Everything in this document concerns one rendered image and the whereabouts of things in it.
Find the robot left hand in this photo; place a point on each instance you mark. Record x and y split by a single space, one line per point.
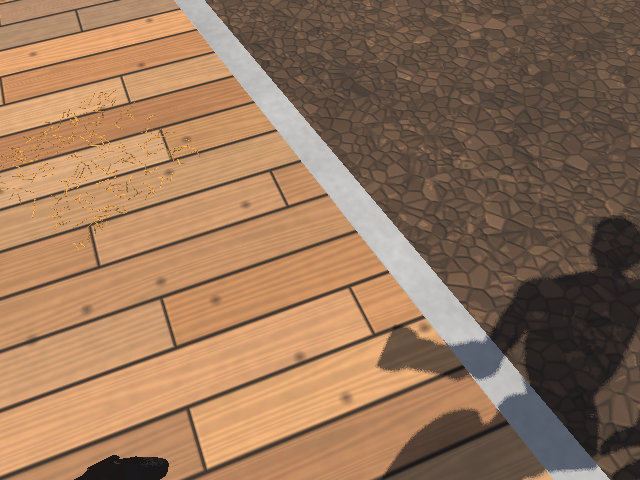
133 468

